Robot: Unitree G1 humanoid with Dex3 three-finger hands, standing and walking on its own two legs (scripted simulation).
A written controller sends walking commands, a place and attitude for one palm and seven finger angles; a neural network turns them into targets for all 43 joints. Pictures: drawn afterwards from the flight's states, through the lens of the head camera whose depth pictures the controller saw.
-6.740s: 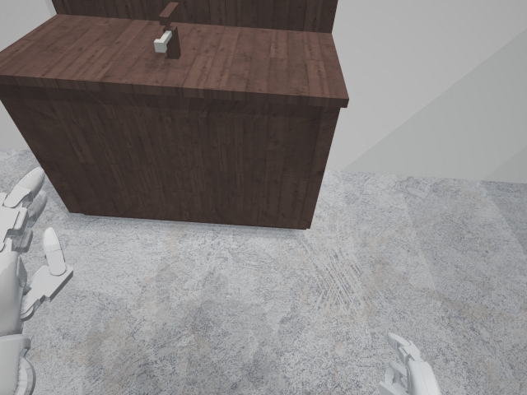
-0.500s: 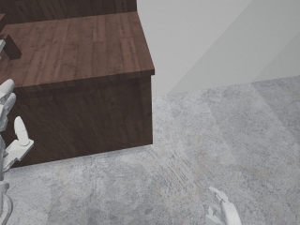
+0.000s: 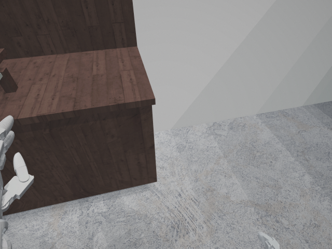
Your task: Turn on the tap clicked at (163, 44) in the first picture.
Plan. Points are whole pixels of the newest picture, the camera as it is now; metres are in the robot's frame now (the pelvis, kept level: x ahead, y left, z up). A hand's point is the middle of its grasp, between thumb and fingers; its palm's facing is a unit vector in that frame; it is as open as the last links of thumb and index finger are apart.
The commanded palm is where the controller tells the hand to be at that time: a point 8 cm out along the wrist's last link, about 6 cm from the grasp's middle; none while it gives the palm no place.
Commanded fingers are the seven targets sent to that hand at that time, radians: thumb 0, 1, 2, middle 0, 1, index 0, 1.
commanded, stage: take the last steps up to it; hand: left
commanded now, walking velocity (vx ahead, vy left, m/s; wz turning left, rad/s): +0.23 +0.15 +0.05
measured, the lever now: out of the picture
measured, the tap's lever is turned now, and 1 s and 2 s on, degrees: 0 0 0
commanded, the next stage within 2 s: come to a stop and stand still in 0.76 s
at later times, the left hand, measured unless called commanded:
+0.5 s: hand (29, 151) +0.26 +0.29 +0.16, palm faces +0.43 -0.80 -0.42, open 7.4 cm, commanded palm +0.20 +0.33 +0.18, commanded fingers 0.00 0.90 0.90 -0.20 -0.30 -0.20 -0.30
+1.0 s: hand (35, 125) +0.33 +0.32 +0.17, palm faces +0.37 -0.82 -0.43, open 7.4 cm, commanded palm +0.27 +0.37 +0.18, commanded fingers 0.00 0.90 0.90 -0.20 -0.30 -0.20 -0.30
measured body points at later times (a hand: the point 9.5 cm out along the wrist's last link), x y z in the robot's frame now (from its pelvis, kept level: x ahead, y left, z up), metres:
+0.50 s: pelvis +0.04 +0.04 +0.00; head +0.08 +0.05 +0.44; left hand +0.23 +0.33 +0.19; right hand +0.22 -0.20 -0.09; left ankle +0.05 +0.16 -0.73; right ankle +0.01 -0.07 -0.70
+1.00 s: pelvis +0.12 +0.09 +0.01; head +0.16 +0.08 +0.45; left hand +0.31 +0.36 +0.19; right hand +0.28 -0.17 -0.09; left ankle +0.18 +0.24 -0.70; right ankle +0.10 -0.02 -0.73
